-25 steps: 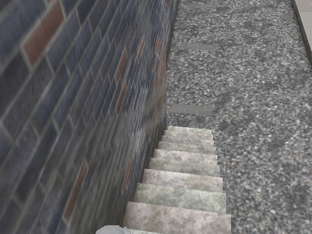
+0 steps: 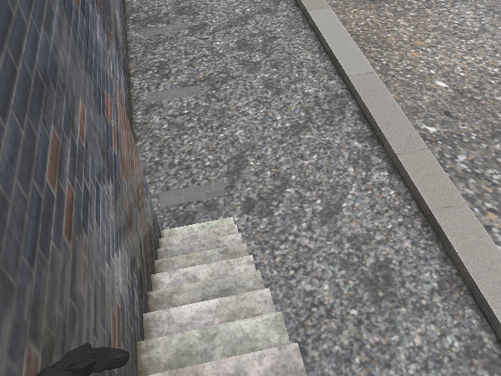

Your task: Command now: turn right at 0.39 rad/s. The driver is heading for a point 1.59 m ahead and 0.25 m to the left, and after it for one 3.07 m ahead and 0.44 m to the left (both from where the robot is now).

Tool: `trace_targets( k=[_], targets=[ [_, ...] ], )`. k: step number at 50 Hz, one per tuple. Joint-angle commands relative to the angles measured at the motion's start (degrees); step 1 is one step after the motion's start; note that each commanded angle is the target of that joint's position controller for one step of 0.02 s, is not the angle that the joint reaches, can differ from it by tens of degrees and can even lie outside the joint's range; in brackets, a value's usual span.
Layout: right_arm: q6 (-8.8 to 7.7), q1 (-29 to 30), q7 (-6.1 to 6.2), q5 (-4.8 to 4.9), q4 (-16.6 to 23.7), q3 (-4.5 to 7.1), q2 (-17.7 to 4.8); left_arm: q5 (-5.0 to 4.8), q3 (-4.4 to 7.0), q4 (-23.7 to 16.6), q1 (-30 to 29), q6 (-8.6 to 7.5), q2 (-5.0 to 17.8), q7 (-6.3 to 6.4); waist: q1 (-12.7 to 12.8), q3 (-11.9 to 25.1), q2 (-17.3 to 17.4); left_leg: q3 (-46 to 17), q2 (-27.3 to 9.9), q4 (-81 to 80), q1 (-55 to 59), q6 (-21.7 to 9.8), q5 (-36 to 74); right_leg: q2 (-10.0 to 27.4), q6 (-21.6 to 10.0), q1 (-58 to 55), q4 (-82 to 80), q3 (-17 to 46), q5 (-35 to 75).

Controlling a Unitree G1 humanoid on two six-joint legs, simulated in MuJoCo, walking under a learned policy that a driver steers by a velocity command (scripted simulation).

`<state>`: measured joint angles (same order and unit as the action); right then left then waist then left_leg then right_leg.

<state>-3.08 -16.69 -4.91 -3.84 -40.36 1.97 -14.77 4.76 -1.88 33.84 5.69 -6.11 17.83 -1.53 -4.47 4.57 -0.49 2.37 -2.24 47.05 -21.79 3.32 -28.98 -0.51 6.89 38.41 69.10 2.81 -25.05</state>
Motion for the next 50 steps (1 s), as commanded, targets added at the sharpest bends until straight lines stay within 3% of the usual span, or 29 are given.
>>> trace_targets(
  k=[1, 2, 3, 4, 5, 9, 12, 13, 14, 15, 16, 17, 18, 21, 24, 32, 34, 36, 37, 38, 40, 43, 44, 45, 46, 47, 48, 49, 50],
  targets=[
    [-0.31, 18.82, -1.49, -0.67, 4.37, 0.31, -6.9, -1.53, 1.84, 2.98, 13.85, -0.35, 2.82, -2.32, 15.47, -5.14, 3.18, 1.89, -3.62, -7.49, -29.01, -1.94, 27.94, -1.91, -2.31, -34.62, -5.26, -3.66, 21.96],
    [0.14, 18.06, -2.1, 0.09, 4.13, 0.63, -8.31, -2.38, 2.44, 4.75, 17.97, -0.45, 4.02, -3.14, 16.56, -4.73, 4.03, 4.46, -2.24, -3.84, -26.13, -0.86, 28.39, -3.41, -3.48, -38.1, -14.75, -6.46, 29.22],
    [0.79, 8.68, -2.91, 0.53, 4.53, 0.73, -6.38, -5.0, 4.32, 4.14, 12.49, -0.86, 12.21, -2.44, 8.01, 2.09, -0.66, 5.8, -0.1, -1.66, -14.64, 1.03, 16.68, -1.98, -7.36, -36.37, -24.25, -2.26, 49.56],
    [1.19, -1.41, -2.91, 2.83, 3.62, 1.31, -7.68, -4.96, 5.49, 1.69, 4.61, -0.54, 17.62, -0.95, 0.6, 3.97, -2.48, 4.32, 0.19, 1.75, -2.07, 3.6, 3.01, 1.61, -9.53, -26.16, -33.56, 7.54, 54.52],
    [0.95, -2.13, -2.34, 3.74, 3.44, 1.99, -10.57, -3.99, 5.69, 0.67, 0.76, -0.26, 17.64, -0.38, 0.09, 1.95, -0.76, 3.75, 0.39, 4.22, -0.18, 4.84, 2.35, 3.31, -10.42, -22.68, -36.38, 10.31, 54.74],
    [1.94, 1.27, -1.61, 3.2, -0.79, 0.37, -8.44, -8.05, 3.6, 2.26, 0.84, -0.51, 12.82, -2.46, -0.27, -2.05, 0.58, 1.21, -2.19, -9.28, 10.56, 4.5, 7.45, 3.75, -6.81, -15.53, -43.21, 13.28, 27.6],
    [3.63, 1.55, -0.96, 2.06, -2.63, 0.39, -8.64, -5.98, 4.41, 4.91, 5.55, 0.0, 13.89, -3.05, 0.94, -0.78, -2.52, 1.82, -2.02, -15.28, 12.87, 3.16, 12.1, 2.21, -7.17, -24.0, -44.13, 9.54, 31.43],
    [3.64, 1.28, -1.07, 2.21, -3.28, 0.12, -8.48, -6.12, 3.99, 4.33, 5.04, 0.15, 12.69, -3.38, 1.5, -0.36, -1.54, 1.31, -2.5, -17.73, 12.81, 2.48, 14.46, 2.26, -7.29, -26.84, -44.56, 8.35, 31.75],
    [5.0, 0.0, 3.86, 9.45, -5.62, 2.5, -12.19, -4.53, 0.46, 3.72, 0.6, 4.7, -4.66, -1.16, 4.47, 1.85, -1.5, 3.89, -4.14, -13.8, 9.93, 2.54, 18.96, 2.25, -8.89, -33.69, -39.79, 7.05, 47.83],
    [5.76, 0.48, 5.29, 9.56, -5.16, 1.23, -8.85, -4.22, -0.15, 4.32, 2.08, 6.58, -4.79, -0.09, 4.55, 3.65, -3.5, 3.24, -4.4, -14.38, 10.26, 2.46, 17.21, 2.93, -9.02, -35.57, -40.32, 5.98, 49.42],
    [6.39, 1.09, 5.95, 9.1, -5.03, 0.52, -6.79, -4.1, 0.28, 5.86, 3.02, 7.55, -2.86, 0.54, 4.54, 2.4, -5.23, 2.03, -4.74, -16.2, 11.54, 2.02, 14.94, 2.94, -9.66, -33.78, -42.04, 5.28, 46.3],
    [5.43, 1.8, 0.52, 1.26, -3.44, -1.18, -3.98, -5.83, 4.52, 7.53, 11.38, 4.73, 16.76, -2.35, 3.21, -5.21, -3.51, 1.02, -1.39, -20.81, 10.92, 1.61, 15.9, 2.39, -8.52, -28.03, -46.67, 5.57, 31.78],
    [4.55, 1.84, -0.3, 0.17, -4.86, -0.35, -6.12, -4.7, 6.47, 8.32, 9.28, 3.62, 18.85, -2.59, 3.79, -5.39, 2.45, 0.41, -1.53, -22.97, 11.7, 0.67, 17.16, 2.57, -9.38, -27.66, -47.02, 4.86, 21.22],
    [2.65, 2.98, 1.22, -1.31, -5.02, 0.9, -10.44, -5.09, 6.84, 4.27, 3.52, 1.89, 16.37, 0.79, 4.51, -3.83, -1.59, 0.85, -1.24, -23.3, 7.44, -1.53, 15.83, 2.35, -13.0, -30.62, -48.45, 3.79, 11.15],
    [2.63, 3.22, 2.5, -1.33, -2.22, 0.58, -8.85, -5.24, 7.23, 1.45, 2.98, 1.07, 15.15, 4.31, 4.69, -2.39, 0.97, -1.76, -1.84, -21.18, 6.73, -4.99, 19.02, 4.44, -16.89, -29.25, -44.84, 3.41, 15.06],
    [1.73, 0.06, 1.44, -2.96, 6.34, 3.65, -10.96, -3.81, 6.53, 0.47, 9.12, -2.06, 13.09, 5.98, 5.76, -1.61, 5.39, -10.01, -4.74, -18.21, -9.39, -12.38, 18.87, -0.13, -13.31, -32.47, -33.77, -3.96, 16.99],
    [1.97, 0.39, 0.85, -2.56, 8.84, 3.3, -8.79, -4.02, 7.18, -1.19, 7.86, -2.7, 15.59, 5.62, 6.0, 0.72, 3.57, -5.92, -0.04, -11.13, -10.62, -8.76, 13.6, 5.96, -17.27, -31.96, -38.14, 1.12, 20.22],
    [1.78, -0.48, 0.69, -3.27, 9.0, 2.05, -4.69, -1.91, 7.79, -1.8, 7.57, -2.16, 18.53, 5.11, 7.71, -1.07, -9.82, -4.45, 2.18, 13.05, -12.41, -3.24, 3.99, 20.27, -24.81, -26.0, -44.78, 13.19, 19.88],
    [0.85, 3.38, 0.26, -2.01, 10.96, 2.72, -5.36, -3.21, 7.01, -0.48, 13.13, -2.19, 15.82, 4.69, 10.67, -1.39, -9.34, -8.23, 1.89, 22.62, -27.62, -2.27, -1.21, 25.56, -28.51, -32.13, -43.66, 22.99, 17.95],
    [-0.36, 2.66, -0.29, -1.32, 10.42, 2.64, -5.35, -4.61, 6.28, 0.13, 13.27, -1.38, 14.14, 5.38, 11.12, -1.02, -6.69, -8.85, -0.88, 24.51, -34.03, -0.09, -0.06, 25.38, -26.12, -33.77, -42.34, 20.94, 13.71],
    [-1.4, 4.77, -0.84, -2.11, 10.49, 1.46, -4.15, -3.77, 4.66, -2.22, 6.88, -1.15, 12.24, 6.39, 10.2, -1.26, -3.96, -4.36, -2.78, 11.14, -31.01, 1.75, 6.62, 20.5, -19.09, -29.68, -40.89, 13.62, 6.67],
    [-2.08, -5.91, 0.06, -4.25, 8.38, 1.48, -2.96, 2.27, 3.13, -3.93, -3.95, -1.78, 11.43, 6.8, 0.88, -0.59, -6.02, -0.56, 3.04, 32.4, -1.8, -1.11, 15.3, 19.18, -17.2, 2.76, -38.21, 1.76, 3.43],
    [-1.91, -6.14, -0.21, -4.01, 8.83, 1.57, -3.22, 2.31, 3.32, -4.12, -6.37, -2.3, 12.73, 6.02, -0.16, -1.14, -3.39, 0.54, 2.29, 21.87, -3.27, -1.6, 18.67, 18.35, -15.12, 1.19, -33.44, -1.87, -0.45],
    [-1.77, -1.69, -1.03, -1.92, 9.94, 1.3, -3.73, -1.85, 4.23, -1.88, -1.37, -1.8, 15.15, 5.23, 3.55, -3.96, -1.24, 3.15, 2.48, -6.6, -11.69, -1.25, 5.6, 18.31, -14.7, -10.58, -31.96, -0.43, -5.21],
    [-2.04, -4.79, -0.74, -2.08, 8.69, 1.31, -3.42, 0.04, 3.65, -1.02, 0.58, -1.45, 14.54, 5.63, 4.42, -1.46, -3.23, 6.02, 5.45, 10.45, 2.74, -3.55, 24.88, 18.16, -13.85, 0.39, -24.32, -1.17, -1.47],
    [-3.4, -11.66, 0.24, -2.56, 7.41, 2.13, -4.01, -0.33, 3.44, -1.7, -3.91, -1.23, 12.03, 4.35, -1.04, 1.37, 0.99, -0.72, 5.05, 2.52, 8.01, -7.26, 18.59, 16.26, -11.94, 3.68, -10.23, -3.01, -4.74],
    [-3.99, -13.15, 1.61, -0.64, 7.05, 3.95, -14.48, 0.57, 3.59, -5.45, -4.93, -0.41, 10.04, 3.53, -1.19, 4.19, 21.88, -26.35, -2.95, -15.46, 13.77, -20.68, 33.75, 2.69, -6.18, 13.48, 15.53, -8.3, -13.3],
    [-4.62, -15.31, 0.52, -1.01, 7.04, 3.7, -13.72, -0.58, 2.04, -4.67, 0.55, -0.36, 6.09, 3.3, -0.26, 10.33, 12.96, -30.98, -9.38, -12.28, 27.25, -26.8, 53.18, 0.03, -4.27, 19.34, 18.92, 4.2, -11.88],
    [-5.31, -12.64, -1.81, 0.63, 10.7, 2.78, -12.4, -2.9, 1.88, -7.67, -7.28, -1.08, 6.51, 2.5, -3.38, 0.5, 16.35, -42.14, -15.72, -16.06, 26.61, -28.6, 55.06, -1.65, -1.12, 33.27, 15.77, 5.14, -16.27]
  ],
)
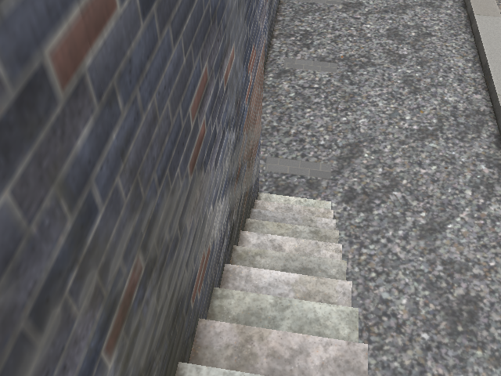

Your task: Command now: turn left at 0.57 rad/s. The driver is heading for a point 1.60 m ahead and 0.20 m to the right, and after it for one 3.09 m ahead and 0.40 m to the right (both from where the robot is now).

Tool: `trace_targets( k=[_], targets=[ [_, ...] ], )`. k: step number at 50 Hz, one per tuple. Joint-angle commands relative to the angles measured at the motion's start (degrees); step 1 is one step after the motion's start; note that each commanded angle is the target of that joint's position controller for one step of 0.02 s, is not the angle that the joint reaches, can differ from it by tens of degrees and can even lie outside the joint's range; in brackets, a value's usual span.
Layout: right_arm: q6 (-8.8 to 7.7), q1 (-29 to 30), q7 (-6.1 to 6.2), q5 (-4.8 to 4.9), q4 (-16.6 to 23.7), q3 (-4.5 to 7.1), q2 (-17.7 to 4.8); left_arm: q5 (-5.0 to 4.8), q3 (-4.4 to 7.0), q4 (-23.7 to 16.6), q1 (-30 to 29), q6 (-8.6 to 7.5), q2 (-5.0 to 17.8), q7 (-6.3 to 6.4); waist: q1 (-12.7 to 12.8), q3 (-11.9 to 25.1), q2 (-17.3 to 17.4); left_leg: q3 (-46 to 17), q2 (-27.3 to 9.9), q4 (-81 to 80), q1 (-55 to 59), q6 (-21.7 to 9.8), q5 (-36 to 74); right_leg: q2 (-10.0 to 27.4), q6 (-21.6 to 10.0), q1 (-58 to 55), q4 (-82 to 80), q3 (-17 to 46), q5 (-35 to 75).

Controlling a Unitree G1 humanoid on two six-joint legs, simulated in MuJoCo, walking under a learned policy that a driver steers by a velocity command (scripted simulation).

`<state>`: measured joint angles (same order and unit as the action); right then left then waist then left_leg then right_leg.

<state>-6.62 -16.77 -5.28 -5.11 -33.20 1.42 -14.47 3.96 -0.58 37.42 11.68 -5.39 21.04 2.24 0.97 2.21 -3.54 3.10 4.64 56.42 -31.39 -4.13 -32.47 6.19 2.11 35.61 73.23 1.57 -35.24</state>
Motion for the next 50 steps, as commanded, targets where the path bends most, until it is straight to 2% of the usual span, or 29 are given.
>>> trace_targets(
  k=[1, 2, 4, 5, 6, 10, 12, 13, 14, 15, 16, 18, 19, 20, 23, 27, 29, 33, 34, 35, 37, 41, 42, 43, 45, 47, 48, 49, 50],
  targets=[
    [-2.19, -11.96, -1.94, 3.64, 2.96, 1.88, -7.12, -2.05, 1.12, -11.1, -17.05, -1.63, 4.24, -0.23, -8.93, 0.81, 9.74, -44.46, -21.34, -24.95, 33.31, -19.7, 44.01, -4.61, 5.94, 39.36, 7.88, 8.29, -6.98],
    [-2.35, -4.9, -1.22, 2.39, 2.9, 1.07, -6.18, -0.49, 0.23, -9.78, -13.33, -1.25, 3.81, 0.86, -4.98, 3.08, 5.78, -44.3, -21.14, -20.49, 25.5, -17.82, 30.17, -2.07, 6.69, 35.66, 8.97, 11.8, -0.05],
    [-1.19, 5.77, -0.42, 2.57, 4.06, 0.46, -6.87, 0.86, 0.62, -4.68, -3.93, 1.27, 4.95, 1.78, 1.92, 6.02, 3.99, -34.53, -17.1, -21.93, 2.63, -15.47, 31.72, -2.69, 6.52, 15.44, 18.84, 8.57, 11.02],
    [-0.8, 9.52, 0.09, 3.22, 4.35, 0.03, -6.69, 2.45, 0.94, -5.25, -2.1, 2.71, 4.69, 0.99, 4.45, 4.64, 3.57, -29.81, -14.05, -21.69, -4.7, -13.78, 33.06, -3.78, 6.23, 9.77, 21.24, 6.23, 15.75],
    [-0.72, 11.37, 0.72, 3.64, 4.07, -0.55, -5.88, 2.82, 1.24, -5.91, -1.71, 3.64, 4.4, 0.21, 5.33, 4.72, 3.04, -25.8, -12.15, -20.46, -7.47, -12.07, 35.14, -4.04, 5.94, 6.41, 20.72, 4.52, 17.61],
    [-1.84, 13.27, 2.2, 3.61, 1.19, -2.54, -3.07, 0.95, -0.53, -6.31, -1.25, 4.72, -1.82, -2.33, 3.95, 4.27, 2.14, -20.02, -10.54, -11.38, -2.48, -5.34, 42.37, -0.6, 6.66, -1.74, 0.4, 2.22, 16.82],
    [-1.1, 14.79, 0.81, 3.67, 0.51, -3.04, -2.1, 0.01, -1.65, -4.27, 2.2, 4.19, -5.39, -3.51, 3.42, 6.0, 3.84, -16.9, -7.89, -8.65, 0.06, -2.61, 45.36, -2.26, 5.98, -9.73, -10.5, -0.52, 18.99],
    [-0.17, 16.19, -1.01, 4.36, 0.39, -3.47, -1.5, -1.26, -1.84, -2.41, 5.51, 3.77, -6.04, -4.24, 5.14, 5.52, 3.83, -15.23, -6.11, -7.43, 0.32, -0.79, 49.43, -3.06, 4.98, -16.4, -20.73, -2.12, 28.71],
    [1.73, 10.62, -3.53, 5.01, -0.69, -3.58, -0.19, -3.07, -1.41, -1.92, 5.24, 2.73, -3.47, -5.16, 2.52, 7.46, 2.24, -13.7, -3.83, -9.62, 3.22, 2.2, 48.93, -3.14, 1.48, -21.66, -27.52, 0.32, 45.54],
    [3.42, 0.15, -3.91, 4.42, -0.94, -2.44, -0.8, -4.72, -0.05, -3.48, -1.42, 1.83, 3.56, -5.45, -5.93, 9.01, -1.56, -9.37, -3.04, -14.24, 7.64, 4.22, 34.75, -3.21, -4.39, -18.44, -29.02, 3.95, 50.02],
    [4.03, 2.59, -3.84, 5.39, -0.49, -1.73, -3.96, -3.42, 1.17, -4.4, -6.06, 1.17, 6.77, -5.33, -4.59, 5.34, 0.07, -7.72, -2.35, -12.43, 8.78, 5.07, 27.48, -2.7, -4.45, -14.1, -31.47, 4.79, 46.94],
    [4.83, 11.18, -2.93, 5.29, -0.14, -1.71, -4.26, -2.11, 0.85, -3.05, -5.35, 0.19, 2.74, -5.48, -1.79, 5.27, 5.29, -7.27, -2.95, -11.7, 11.31, 4.73, 31.3, -2.8, -2.79, -15.44, -32.95, 4.18, 47.84],
    [5.49, 9.42, -2.48, 4.79, -0.39, -1.78, -3.63, -3.92, 0.76, -4.17, -6.82, -0.42, 4.05, -5.6, -3.97, 5.4, 0.73, -7.91, -4.01, -14.51, 12.27, 4.96, 29.49, -3.3, -3.7, -16.23, -33.41, 5.26, 49.09],
    [5.92, 9.1, -2.73, 5.87, -0.61, -1.74, -4.03, -3.36, 0.99, -4.11, -7.13, -0.75, 3.84, -5.44, -3.91, 4.25, 2.68, -7.31, -3.91, -15.59, 13.1, 5.54, 28.07, -2.75, -3.09, -15.51, -34.92, 5.75, 47.23],
    [6.27, 12.31, -2.85, 5.36, 0.02, -2.49, -2.41, -3.07, 0.48, -2.01, -1.32, -0.87, -0.1, -5.08, -1.13, 5.56, 4.28, -7.87, -4.77, -18.88, 14.42, 4.49, 31.96, -4.23, -2.37, -19.11, -35.58, 3.04, 41.67],
    [6.93, 11.53, -2.77, 5.11, -0.47, -2.03, -3.27, -2.93, 0.71, -1.83, 0.83, -1.0, -0.53, -5.03, -0.21, 4.03, 3.86, -8.28, -5.53, -21.86, 10.8, 4.53, 28.37, -5.11, -2.4, -23.07, -37.48, 1.33, 40.17],
    [7.49, 12.14, -2.38, 4.9, -1.32, -1.86, -4.04, -3.07, 0.97, -2.54, 1.54, -1.07, -0.67, -5.34, 0.56, 2.79, 6.65, -9.7, -5.85, -24.84, 8.7, 4.42, 22.66, -5.4, -2.62, -25.65, -39.38, 1.17, 35.97],
    [7.25, 8.52, -2.11, 4.54, -3.18, -2.05, -3.2, -4.07, 1.86, -2.94, 0.8, -0.62, 1.07, -6.45, 0.16, 0.25, 4.5, -9.3, -5.85, -26.31, 7.36, 5.12, 19.31, -5.83, -3.54, -24.57, -43.07, 1.98, 27.09],
    [8.31, 13.63, 5.49, 7.56, -5.97, -0.84, -2.52, -0.87, -0.21, -2.62, -0.99, 2.26, -6.59, -6.3, 0.63, 7.61, 6.12, -6.45, -5.57, -26.27, 16.89, 5.29, 27.72, -0.01, -4.75, -30.02, -45.15, 6.79, 46.77],
    [8.96, 11.59, 8.09, 7.78, -6.45, -1.76, -1.66, -0.79, 0.22, -3.16, -2.3, 3.27, -6.02, -6.23, -1.63, 8.37, 4.56, -6.89, -6.2, -27.28, 19.12, 5.74, 26.37, -0.88, -5.06, -30.77, -45.1, 5.74, 47.63],
    [9.76, 12.15, 9.41, 7.13, -8.3, -1.89, -2.2, -1.07, 0.92, -2.82, -3.91, 3.87, -4.76, -5.94, -2.1, 5.17, 1.65, -7.3, -6.84, -28.18, 19.11, 5.6, 27.49, -2.29, -4.97, -30.48, -46.57, 4.6, 44.02],
    [10.64, 10.41, 8.79, 6.85, -12.18, -1.58, -2.97, -1.57, 0.95, -1.2, -3.79, 3.77, -5.0, -5.74, -2.94, -1.1, 2.49, -8.26, -7.31, -32.25, 18.93, 6.06, 24.72, -2.99, -5.45, -24.82, -52.47, 5.31, 26.4],
    [7.6, 5.62, 1.86, 2.39, -12.46, -1.65, -2.59, -5.67, 3.77, -1.81, -1.64, 3.77, 4.98, -7.66, -0.4, -13.69, 2.68, -8.79, -4.89, -32.06, 4.97, 4.58, 15.34, -6.32, -3.03, -19.61, -50.65, 3.18, 16.02],
    [5.98, 4.74, -0.15, 2.06, -14.93, -1.14, -2.53, -5.18, 4.48, -0.34, -0.66, 3.61, 5.39, -7.79, -0.46, -8.93, 3.8, -8.07, -4.61, -33.22, 5.04, 4.33, 14.41, -6.79, -2.9, -22.18, -48.22, 2.51, 15.78],
    [3.68, 3.62, -0.66, 3.13, -16.35, -0.34, -4.41, -3.14, 3.29, 0.8, 3.55, 3.74, -0.27, -7.39, 2.59, -4.87, 7.18, -9.99, -5.86, -38.39, -2.13, 3.79, 6.62, -8.76, -1.13, -29.59, -41.56, -0.45, 17.42],
    [2.85, 7.17, 0.07, 3.77, -15.17, -0.81, -4.07, -2.52, 2.11, 1.52, 5.18, 3.47, -3.99, -7.16, 4.45, -1.18, 4.82, -10.22, -6.85, -36.75, -5.93, 4.82, 5.02, -8.67, 0.74, -33.5, -36.84, -0.46, 20.44],
    [5.94, 14.32, 6.3, 6.73, -14.09, 0.24, -2.69, 0.27, 0.6, 1.94, 3.69, 3.69, -9.05, -6.92, 5.3, 1.95, 6.21, -4.65, -5.89, -32.12, 5.49, 5.51, 13.67, -1.43, -4.09, -30.72, -48.53, 7.48, 15.87],
    [8.08, 12.38, 8.77, 6.11, -12.69, -0.5, -1.2, 0.01, 1.51, 1.44, -0.42, 2.99, -5.73, -6.42, 1.68, 0.77, 0.14, -4.21, -4.21, -29.92, 11.16, 6.17, 16.77, -0.48, -3.77, -23.05, -54.15, 11.0, 9.45],
    [9.43, 9.44, 9.41, 5.48, -13.77, -0.81, -0.94, -0.43, 1.81, 1.26, -4.38, 2.54, -4.56, -6.12, -0.68, -0.45, -4.25, -3.99, -3.76, -27.38, 16.07, 6.28, 17.67, -0.99, -3.89, -17.84, -58.17, 12.29, 3.07]
  ],
)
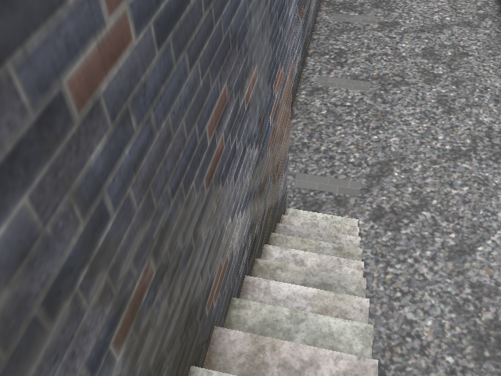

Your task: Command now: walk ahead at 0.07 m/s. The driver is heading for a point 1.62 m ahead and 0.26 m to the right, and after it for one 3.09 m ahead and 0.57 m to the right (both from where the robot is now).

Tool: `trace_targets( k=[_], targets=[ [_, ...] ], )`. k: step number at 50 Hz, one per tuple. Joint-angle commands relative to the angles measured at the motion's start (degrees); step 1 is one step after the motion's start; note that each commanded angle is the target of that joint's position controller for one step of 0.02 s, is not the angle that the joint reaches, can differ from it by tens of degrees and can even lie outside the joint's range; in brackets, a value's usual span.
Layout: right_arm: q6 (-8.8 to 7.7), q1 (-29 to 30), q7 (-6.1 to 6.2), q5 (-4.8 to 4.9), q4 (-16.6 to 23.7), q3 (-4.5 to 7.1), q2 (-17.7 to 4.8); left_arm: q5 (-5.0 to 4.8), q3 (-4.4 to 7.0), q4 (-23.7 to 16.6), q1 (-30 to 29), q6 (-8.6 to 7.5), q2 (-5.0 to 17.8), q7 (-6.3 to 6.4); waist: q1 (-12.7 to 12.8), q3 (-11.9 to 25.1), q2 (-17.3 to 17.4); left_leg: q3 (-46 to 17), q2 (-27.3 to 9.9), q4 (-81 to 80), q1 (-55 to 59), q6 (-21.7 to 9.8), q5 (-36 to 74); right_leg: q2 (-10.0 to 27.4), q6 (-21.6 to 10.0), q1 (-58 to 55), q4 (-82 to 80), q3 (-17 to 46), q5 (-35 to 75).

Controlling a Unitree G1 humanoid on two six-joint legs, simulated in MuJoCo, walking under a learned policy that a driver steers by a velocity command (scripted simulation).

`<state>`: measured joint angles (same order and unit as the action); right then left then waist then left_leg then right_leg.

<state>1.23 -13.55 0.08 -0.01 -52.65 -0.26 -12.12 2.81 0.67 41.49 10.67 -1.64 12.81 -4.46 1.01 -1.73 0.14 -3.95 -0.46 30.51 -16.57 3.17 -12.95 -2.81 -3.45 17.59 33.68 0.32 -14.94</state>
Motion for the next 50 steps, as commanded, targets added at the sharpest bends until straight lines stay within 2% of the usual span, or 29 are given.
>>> trace_targets(
  k=[1, 7, 8, 10, 11, 12, 13, 15, 17, 18, 21, 23, 24, 25, 26, 27, 28, 30, 33, 37, 39, 42, 43, 44, 45, 46, 47, 48, 50],
  targets=[
    [2.31, 3.22, 3.91, -0.24, 4.74, 0.78, -3.29, 0.33, 0.59, -2.73, -5.45, -1.43, 4.16, 0.65, -2.48, 2.89, -10.43, 3.55, 1.58, 1.6, 5.2, -1.23, -1.43, 7.44, 0.91, 4.28, -20.97, 14.13, -21.98],
    [1.12, -3.76, 2.62, -1.22, 1.95, 1.25, -6.32, -0.57, 2.57, 2.11, 1.41, -0.06, 8.1, 0.18, -2.57, -1.99, -7.15, 7.23, -0.3, 7.51, -0.4, -4.74, -7.78, 8.09, -4.33, 1.66, -20.78, 16.63, -32.24],
    [-2.27, -13.88, -3.28, -7.61, 0.3, 0.81, -1.41, -5.18, 3.79, -2.98, -2.84, -3.66, 12.78, 3.46, -4.11, -12.15, 2.79, -0.56, -3.65, 11.21, -2.08, -4.03, -2.97, 17.97, -7.25, 14.57, -12.8, 23.71, -33.83],
    [-7.17, -12.42, -5.99, -6.28, 0.73, 1.7, 0.46, -4.63, 2.43, -0.95, -1.92, -5.26, 7.95, 4.69, -4.04, -2.54, 4.73, -3.66, -2.99, -5.84, -1.11, -9.84, -13.46, 9.11, -6.09, 8.56, 2.38, 12.63, -29.74],
    [-8.02, -13.17, -5.63, -5.63, -0.37, 3.42, -5.01, -2.32, 1.41, 0.79, 1.74, -5.08, 4.06, 4.14, -2.85, -1.93, 12.05, -16.41, -8.31, -13.05, -3.74, -17.32, -26.12, -1.92, 1.06, 11.27, 22.83, -1.35, -19.72],
    [-8.73, -12.68, -4.43, -6.43, -0.09, 4.07, -7.96, 0.12, 1.26, 0.89, 2.27, -4.28, 2.54, 4.36, -4.24, -1.03, 14.14, -29.41, -15.06, -18.38, -8.17, -22.23, -36.15, -3.08, 3.55, 14.92, 45.8, 0.75, -18.84],
    [-9.48, -8.83, -3.53, -6.07, 0.11, 3.51, -7.14, -0.91, 1.61, 0.33, 2.8, -3.41, 3.6, 5.15, -2.37, -3.45, 7.53, -29.95, -15.94, -15.88, -8.92, -22.07, -38.38, -1.45, 1.94, 22.32, 50.0, 7.51, -12.87],
    [-9.61, -4.54, -2.98, -3.8, 0.88, 2.42, -4.31, -1.17, 1.49, -1.71, 0.47, -3.2, 4.03, 5.73, -1.48, -1.01, 0.72, -20.64, -12.93, -10.54, -6.79, -21.76, -27.52, 0.55, 2.86, 24.48, 42.15, 4.73, -14.55],
    [-8.94, -5.34, -1.7, -2.3, 1.1, 2.8, -4.52, -1.29, -0.21, -0.66, -1.0, -3.77, 1.3, 6.13, -3.28, 2.46, 2.51, -16.83, -12.01, -9.56, -7.13, -19.72, -22.96, 2.67, 6.76, 17.74, 29.52, 0.39, -25.7],
    [-5.94, -6.7, 1.47, 2.26, -1.98, 3.96, -8.7, 0.12, 1.17, 1.42, 3.48, -1.44, 2.99, 2.36, -3.09, 1.79, 10.44, -11.51, -9.99, -11.02, -1.43, -17.44, -5.13, 0.99, 4.72, 9.38, 19.98, -3.59, -9.52],
    [-2.2, -4.36, 3.53, 2.0, -2.9, 4.24, -8.91, -0.1, 1.7, 7.05, 18.97, 0.15, 0.07, 1.09, 4.4, 5.33, 8.06, -5.7, -6.79, 1.83, -15.77, -12.55, 3.22, -0.19, 2.64, -18.39, 12.37, -3.06, -6.05],
    [-1.48, 4.65, 3.38, 0.34, 0.0, 4.12, -5.03, 0.94, 3.67, 11.19, 31.8, -0.52, 6.89, 2.27, 11.01, -1.65, -11.54, 3.51, 3.02, 35.65, -37.91, -9.81, -8.96, 7.94, -1.53, -31.94, -7.81, 16.92, -7.62],
    [-2.53, 2.64, 3.79, 0.62, 0.86, 4.99, -6.73, -0.56, 4.8, 12.2, 36.59, -0.98, 12.18, 2.74, 8.3, -3.78, -13.21, 2.44, 4.09, 42.33, -50.96, -10.53, -14.39, 17.73, -2.04, -34.52, -7.78, 30.97, 16.89],
    [-2.93, 3.61, 3.77, 0.18, 1.15, 4.37, -5.49, -0.54, 6.55, 13.43, 37.2, -1.54, 16.51, 3.74, 7.42, -4.73, -14.48, -3.79, 0.77, 43.0, -52.51, -9.57, -11.62, 24.46, -5.82, -27.85, -14.93, 41.72, 3.5],
    [-3.14, 7.45, 3.25, -0.76, 1.44, 4.67, -7.51, 1.34, 5.84, 11.77, 28.42, -1.84, 13.43, 3.68, 4.58, -9.84, -8.63, -4.23, -3.18, 39.65, -49.68, -7.46, -4.62, 23.19, -8.9, -19.84, -17.83, 38.16, -9.3],
    [-4.97, 6.2, -2.0, -7.94, 2.84, 1.1, 1.45, -0.31, 0.96, 7.81, 16.82, -6.81, 4.99, 3.35, 2.36, -16.22, -5.73, -15.26, -0.68, 57.26, -59.19, -8.6, 7.14, 22.73, -15.31, -6.94, -5.23, 38.68, -15.75],
    [-5.73, 2.12, -3.8, -9.07, 1.67, 1.6, 1.15, 0.69, -0.34, 8.95, 14.23, -7.62, -1.74, 3.89, -0.33, -10.24, 1.41, -15.97, 0.7, 54.89, -59.83, -8.52, 13.19, 19.64, -15.57, -7.58, -2.71, 29.59, -10.7],
    [-4.94, -3.56, -6.66, -7.81, 1.18, 1.23, 2.01, 2.1, -2.04, 12.51, 14.95, -8.92, -5.52, 5.03, -2.78, -6.18, -1.21, -10.64, -0.18, 49.6, -54.56, -7.28, 27.66, 12.89, -13.04, 0.84, -0.29, 17.74, -2.84],
    [-2.78, -0.03, -8.3, -5.84, 6.41, 0.51, -1.53, 2.04, -2.59, 11.02, 11.66, -9.86, 0.47, 7.21, -3.13, 1.25, -1.2, 1.32, -1.55, 39.7, -31.86, -4.28, 45.82, 7.4, -12.17, 24.63, 2.18, 8.74, -7.78],
    [-2.84, 6.89, -6.9, -7.78, 12.39, -0.98, -1.64, 1.97, -4.18, 12.0, 14.55, -8.7, 3.52, 5.62, -0.78, 0.45, -4.09, 5.99, -1.19, 24.84, -5.91, -3.48, 36.77, 7.4, -8.73, 32.23, 9.72, 5.19, -18.15],
    [-3.11, 10.5, -6.63, -8.68, 15.3, -1.98, -1.6, 1.05, -3.43, 13.0, 16.93, -7.93, 7.2, 5.53, 2.04, -2.25, -5.27, 4.18, -1.57, 13.96, -11.49, -2.77, 29.31, 9.82, -6.57, 17.14, 14.88, 8.06, -19.09],
    [-3.74, -1.76, -7.5, -7.57, 10.33, -0.99, -4.78, 1.59, -2.3, 14.89, 18.63, -5.29, 10.24, 4.38, 0.57, -4.15, -5.44, 2.45, -4.16, -3.07, -7.43, -3.62, 31.99, 8.64, -4.23, -0.48, 33.99, 13.08, -12.65],
    [-6.8, -12.14, 0.31, 0.58, 2.35, 2.97, -5.27, 0.11, 1.46, 16.7, 18.6, 0.18, 7.4, 5.54, -2.89, -3.79, -2.69, -0.57, -9.28, -31.75, -4.7, -3.55, 43.83, 1.66, -4.61, -10.65, 46.22, 3.87, -9.3],
    [-7.46, -19.61, 3.49, 1.08, 0.19, 4.14, -8.79, -0.33, 1.88, 16.5, 18.72, 2.78, 7.31, 6.03, -2.56, 1.23, -5.94, 1.02, -12.06, -23.09, 16.33, -0.65, 45.42, -2.08, -5.4, 1.45, 58.34, 2.16, -14.15],
    [-7.81, -23.51, 3.61, 0.63, -0.76, 5.0, -13.27, -1.69, 2.09, 14.66, 23.91, 4.25, 1.26, 5.02, 1.68, 7.54, 7.34, 0.43, -16.01, 3.62, 38.0, 0.79, 71.65, -5.65, -3.55, 20.49, 71.02, -0.56, -40.43],
    [-7.75, -25.3, 3.04, 2.52, 0.23, 5.27, -12.18, -1.25, 1.46, 13.65, 24.52, 5.64, 0.35, 4.78, 1.13, 12.23, 14.77, -6.28, -20.53, 14.91, 48.72, -5.34, 70.05, -3.94, -2.47, 37.7, 77.65, -0.04, -42.83],
    [-7.56, -26.62, 2.69, 3.69, 1.17, 5.11, -9.8, 0.56, 1.51, 13.66, 20.73, 6.17, 1.48, 4.56, -1.05, 11.19, 13.71, -12.73, -22.62, 10.22, 41.79, -9.45, 52.79, -2.5, -2.23, 42.46, 77.93, 2.0, -35.13],
    [-7.09, -24.02, 3.78, 3.96, 1.27, 5.96, -12.68, 1.03, 0.83, 11.62, 16.88, 5.99, 0.36, 4.18, -0.45, 11.07, 20.12, -23.8, -27.9, 0.57, 32.96, -17.03, 27.12, -1.38, -0.36, 43.98, 81.35, 0.78, -31.53],
    [-7.48, -16.66, 5.79, 2.51, 3.22, 3.98, -8.09, 3.84, 1.73, 3.77, -3.7, 6.92, 5.79, 4.46, -3.24, -2.5, 9.83, -20.3, -27.81, -4.62, 9.44, -16.04, 6.17, 2.43, 2.52, 42.57, 60.4, 11.93, -4.04]
  ],
)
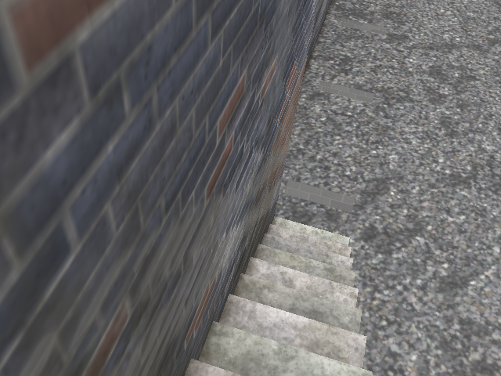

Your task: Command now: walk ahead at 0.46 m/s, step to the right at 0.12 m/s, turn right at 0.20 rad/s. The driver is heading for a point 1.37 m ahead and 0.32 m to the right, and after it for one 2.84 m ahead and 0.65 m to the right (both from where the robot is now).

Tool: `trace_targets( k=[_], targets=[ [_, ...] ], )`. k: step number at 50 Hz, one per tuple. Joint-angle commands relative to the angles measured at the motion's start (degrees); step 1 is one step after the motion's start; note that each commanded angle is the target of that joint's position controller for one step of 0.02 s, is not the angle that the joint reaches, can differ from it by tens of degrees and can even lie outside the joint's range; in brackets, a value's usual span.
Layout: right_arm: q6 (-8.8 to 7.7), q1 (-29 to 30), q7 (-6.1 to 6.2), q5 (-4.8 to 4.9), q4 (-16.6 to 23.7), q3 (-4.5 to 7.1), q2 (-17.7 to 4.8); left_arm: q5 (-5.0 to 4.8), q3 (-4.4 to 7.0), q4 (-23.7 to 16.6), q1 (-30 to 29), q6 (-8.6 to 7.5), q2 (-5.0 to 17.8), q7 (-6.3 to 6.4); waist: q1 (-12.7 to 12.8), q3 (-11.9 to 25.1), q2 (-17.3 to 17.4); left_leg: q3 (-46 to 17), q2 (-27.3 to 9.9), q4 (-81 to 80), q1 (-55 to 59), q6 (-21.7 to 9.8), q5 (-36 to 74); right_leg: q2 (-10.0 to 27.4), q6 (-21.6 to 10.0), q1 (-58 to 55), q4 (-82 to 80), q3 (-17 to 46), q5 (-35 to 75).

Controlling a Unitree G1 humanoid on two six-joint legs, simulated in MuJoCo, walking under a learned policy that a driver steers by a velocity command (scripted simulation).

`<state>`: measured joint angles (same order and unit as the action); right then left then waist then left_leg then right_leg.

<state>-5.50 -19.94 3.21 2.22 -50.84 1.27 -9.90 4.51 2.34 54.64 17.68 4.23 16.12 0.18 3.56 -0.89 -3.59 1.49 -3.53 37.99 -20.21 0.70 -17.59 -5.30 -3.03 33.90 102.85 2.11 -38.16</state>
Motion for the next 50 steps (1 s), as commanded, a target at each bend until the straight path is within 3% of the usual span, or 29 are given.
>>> trace_targets(
  k=[1, 3, 5, 7, 9, 11, 12, 14, 16, 18, 19, 20, 21, 22, 23, 24, 26, 28, 30, 31, 33, 35, 44, 45, 46, 47, 48, 49, 50],
  targets=[
    [-0.79, -6.55, 3.65, 0.52, 2.79, 1.43, -7.83, 0.79, 0.04, -9.73, -11.56, 2.15, 2.43, -0.43, -3.49, -6.06, 9.81, -20.56, -23.63, -15.21, 2.39, -12.06, 19.28, 4.92, 3.93, 17.61, -20.42, 10.14, 27.49],
    [-1.46, -3.36, 4.34, 1.26, 2.43, 1.34, -9.12, 0.31, -0.97, -10.68, -8.54, 3.15, -1.54, -1.22, -0.84, -3.09, 9.58, -12.55, -20.89, -12.87, -4.57, -11.56, 28.7, 4.08, 6.6, 4.57, -29.68, 6.62, 32.05],
    [-2.47, 1.18, 3.41, 1.33, 3.92, 1.92, -11.2, -0.68, -0.58, -10.01, -5.7, 3.11, -1.48, -0.67, 0.37, 0.47, 17.64, -6.34, -18.63, -9.43, -9.6, -9.94, 31.27, 1.76, 5.61, -5.26, -24.72, 0.17, 39.34],
    [-3.6, -3.31, 2.83, 2.41, 1.33, 2.23, -8.73, 0.79, 0.92, -14.03, -12.93, 2.96, 2.18, -1.98, -2.29, -2.34, 13.8, -6.4, -15.55, -4.05, -2.66, -6.29, -0.61, 4.44, 5.58, 6.74, -36.15, 9.66, 60.45],
    [-3.32, -6.1, 3.79, 1.3, 0.62, 2.19, -7.89, 0.89, 1.05, -17.13, -16.99, 2.85, 0.87, -2.14, -4.22, -4.16, 13.05, -6.55, -14.37, 1.13, -0.47, -6.45, -8.52, 4.09, 5.46, 10.63, -44.69, 9.32, 65.27],
    [-2.56, -5.52, 3.86, 0.0, 0.05, 2.72, -8.27, -0.36, 0.02, -18.05, -17.79, 1.77, -0.88, -2.95, -4.43, -3.76, 12.47, -5.07, -14.41, 8.43, -2.39, -5.77, -15.92, 5.98, 5.99, 6.1, -53.62, 8.04, 72.16],
    [-1.83, -6.71, 3.67, -0.8, -0.19, 2.55, -7.6, -1.94, -0.74, -16.7, -17.49, 1.1, -2.21, -3.99, -6.22, -4.05, 8.3, -0.87, -12.5, 10.89, -4.69, -4.39, -16.41, 5.74, 5.36, 0.03, -64.11, 5.1, 72.21],
    [0.21, -11.09, 3.85, -2.5, -0.27, 3.31, -9.49, -5.57, -1.88, -16.58, -20.35, -0.35, -4.98, -4.95, -11.5, -4.97, 10.22, 0.45, -15.51, 9.22, -7.76, -4.8, -15.82, 7.44, 4.15, -10.63, -73.53, 0.68, 62.6],
    [2.1, -8.56, 2.74, -2.69, -0.69, 5.08, -13.53, -5.09, -1.26, -13.09, -12.99, -1.11, -3.47, -4.82, -9.18, -4.88, 14.67, 3.73, -15.93, 19.3, -14.56, -4.93, -14.24, 5.12, 2.6, -22.2, -68.67, -3.61, 54.82],
    [4.67, -8.77, 0.84, -4.37, -1.53, 5.75, -15.46, -5.67, 0.01, -7.13, 1.54, -3.61, -0.68, -4.44, -1.62, -3.61, 5.49, 7.39, -11.4, 37.47, -7.95, -6.49, -14.69, 6.68, 0.85, -28.09, -88.5, 1.55, 38.57],
    [5.16, -14.24, 1.48, -5.09, -4.01, 5.89, -13.48, -3.64, 0.72, -3.48, 7.57, -5.55, 0.46, -4.51, -1.3, -1.14, -5.22, 6.16, -9.28, 55.14, -11.1, -6.41, -25.58, 6.45, 2.79, -35.61, -88.05, 1.2, 44.86],
    [3.67, -17.16, -9.3, -17.68, -6.05, 1.19, -5.64, -2.28, 5.93, 6.93, 30.96, -7.05, 19.91, -7.01, 3.44, 12.92, -22.85, 1.2, -1.01, 86.57, -31.6, 0.82, -33.95, 11.64, -8.23, -66.7, -56.17, -1.42, 91.84],
    [2.78, -17.96, -11.64, -11.82, 0.33, 2.32, -5.54, -3.0, 9.08, 0.75, 30.15, -8.87, 29.05, -7.62, 1.81, 26.03, -17.34, -5.24, 4.76, 86.54, -43.72, 4.33, -24.44, 17.85, -7.6, -76.23, -52.85, 11.38, 115.31],
    [1.61, 0.93, -10.86, -7.49, 9.84, 3.19, -11.6, -3.28, 8.4, -1.69, 25.84, -11.09, 30.95, -7.62, 6.93, 16.42, -21.36, -7.64, 3.85, 88.56, -66.37, 5.29, -20.85, 27.52, -8.72, -66.79, -72.06, 46.97, 50.28],
    [0.52, 6.86, -8.04, -5.94, 8.25, 1.75, -12.23, -4.31, 5.0, -2.16, 17.93, -11.37, 23.78, -6.93, 6.42, 0.38, -11.04, -11.69, -1.49, 95.09, -71.2, 3.06, -13.7, 30.17, -7.1, -48.88, -77.4, 47.28, 13.68],
    [-0.1, 1.78, -6.21, -6.76, 5.38, 0.81, -11.5, -3.42, 1.17, -2.66, 8.21, -11.31, 15.16, -7.14, -0.42, -1.71, -3.42, -13.29, -3.21, 90.94, -62.21, 1.54, -3.5, 27.77, -7.02, -31.85, -77.93, 43.62, 5.42],
    [0.32, -4.02, -4.05, -8.02, 2.74, -0.84, -6.68, -0.67, -4.58, -0.72, 2.88, -12.29, -2.16, -5.38, -9.72, -6.18, -6.02, -17.84, -5.59, 73.42, -57.78, -1.56, 18.29, 22.69, -7.22, -11.97, -77.87, 37.15, 10.15],
    [2.32, -5.82, -6.48, -7.37, 2.27, -2.26, -5.69, -1.26, -4.37, 2.33, 8.31, -14.33, 0.26, -1.38, -6.84, -5.43, -3.33, -12.48, -3.57, 60.69, -57.38, 0.76, 24.99, 19.67, -11.02, -6.56, -80.29, 32.51, 7.96],
    [4.28, -2.72, -9.45, -7.39, 3.88, -3.1, -4.7, 2.07, -4.2, 5.69, 12.42, -14.99, 4.84, 0.64, -5.72, -5.39, -3.26, -8.82, -2.55, 58.16, -52.13, 1.96, 28.42, 15.56, -12.81, -1.46, -78.96, 27.8, 12.82],
    [4.42, -0.02, -10.78, -8.06, 4.53, -2.91, -5.76, 2.1, -4.5, 6.73, 15.42, -15.26, 4.21, 1.11, -4.36, -5.26, -3.0, -8.94, -1.59, 54.14, -54.63, 1.6, 32.06, 14.37, -12.57, -5.26, -75.32, 26.42, 15.81],
    [3.44, 4.62, -11.15, -8.49, 4.78, -2.08, -8.86, 1.05, -4.98, 5.81, 15.86, -15.47, 4.07, 1.57, -3.13, -4.68, -0.81, -7.59, -0.38, 41.27, -47.55, 0.4, 39.44, 13.45, -12.55, -3.18, -73.02, 23.45, 16.56],
    [2.93, 8.82, -11.66, -8.96, 4.29, -1.62, -10.72, 1.56, -4.55, 4.91, 15.79, -15.09, 8.25, 1.25, -2.13, -3.77, -3.63, -7.62, 1.22, 38.81, -38.41, 0.94, 40.59, 13.52, -13.95, 0.16, -73.65, 25.07, 9.55],
    [1.81, 18.7, -11.89, -11.83, 6.76, -4.09, -7.37, 0.0, -6.16, 2.18, 14.35, -12.61, 4.7, 2.67, 1.55, -2.96, -6.16, -4.42, 1.95, 10.18, -18.98, -0.76, 39.77, 10.66, -9.67, -10.91, -57.24, 18.93, 14.93],
    [2.7, 24.15, -5.36, -1.03, 5.14, -0.28, -10.96, -5.06, -2.37, 2.11, 15.51, -11.2, 4.65, 2.68, 7.14, -4.2, 1.75, 2.65, 4.2, -6.85, -21.75, 0.79, 44.25, 6.62, -7.71, -23.17, -58.06, 15.4, 31.16],
    [2.52, 24.86, -3.65, 1.04, 5.2, -0.37, -10.56, -2.75, -2.47, 3.09, 15.49, -9.85, 4.16, 2.72, 9.21, -4.02, -1.04, -1.84, 1.97, -12.04, -17.07, 1.22, 41.06, 6.69, -7.29, -26.23, -52.35, 16.79, 33.48],
    [1.74, 4.0, -10.32, -13.17, 1.47, -2.66, -7.58, 1.7, -4.77, 1.34, 8.93, -10.94, 10.14, 0.64, -4.04, -3.04, -7.9, -1.58, 1.69, 3.62, 1.75, -0.37, 29.23, 11.26, -5.64, -8.4, -37.28, 16.69, 26.25],
    [0.25, -23.02, -11.04, -15.31, -8.12, 0.15, -11.24, 1.88, -3.42, -1.12, 4.79, -11.83, 10.04, -0.79, -13.03, 0.27, 5.68, 5.15, 6.9, 8.57, 19.31, 0.41, 27.66, 7.72, -4.93, -1.41, -23.88, 10.42, 28.51],
    [-1.12, -46.82, -10.96, -14.56, -17.17, 1.64, -14.3, 1.15, -2.28, -4.37, -3.58, -12.27, 11.83, -2.5, -22.71, 1.07, 16.86, 2.0, 5.27, 2.84, 37.77, -2.76, 29.63, 0.45, -1.47, 11.74, 7.06, 3.93, 18.18],
    [-1.48, -37.32, -10.68, -12.3, -14.79, 1.31, -13.24, -1.48, -1.13, -3.12, 1.76, -12.67, 11.16, -3.22, -17.69, -4.89, 25.59, -5.18, 1.51, -29.48, 26.1, -5.62, 28.6, -4.2, -2.17, 7.73, 15.79, 2.83, -7.69]
  ],
)
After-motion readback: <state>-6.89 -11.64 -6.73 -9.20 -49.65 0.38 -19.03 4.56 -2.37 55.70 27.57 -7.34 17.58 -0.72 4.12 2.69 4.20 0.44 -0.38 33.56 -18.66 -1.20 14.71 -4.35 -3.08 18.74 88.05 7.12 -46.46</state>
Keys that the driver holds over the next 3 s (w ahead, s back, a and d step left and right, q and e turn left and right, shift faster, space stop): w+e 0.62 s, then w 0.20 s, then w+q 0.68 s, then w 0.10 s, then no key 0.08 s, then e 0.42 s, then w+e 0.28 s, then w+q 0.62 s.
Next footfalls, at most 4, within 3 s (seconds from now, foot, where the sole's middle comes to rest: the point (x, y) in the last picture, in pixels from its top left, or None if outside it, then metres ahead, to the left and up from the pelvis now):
0.38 right None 0.23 -0.25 -0.96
1.00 left None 0.49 -0.07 -1.15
1.32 right None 0.73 -0.27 -1.35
1.74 left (249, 327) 1.01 -0.04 -1.54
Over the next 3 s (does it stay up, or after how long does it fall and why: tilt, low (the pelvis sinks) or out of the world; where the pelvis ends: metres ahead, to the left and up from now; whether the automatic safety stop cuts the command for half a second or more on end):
stays up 1.23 -0.38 -0.96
